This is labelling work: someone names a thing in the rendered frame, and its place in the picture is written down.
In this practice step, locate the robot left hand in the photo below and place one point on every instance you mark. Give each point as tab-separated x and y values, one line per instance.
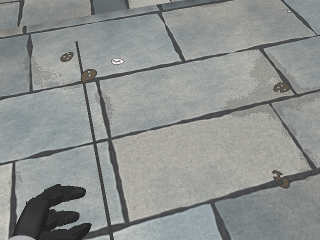
37	220

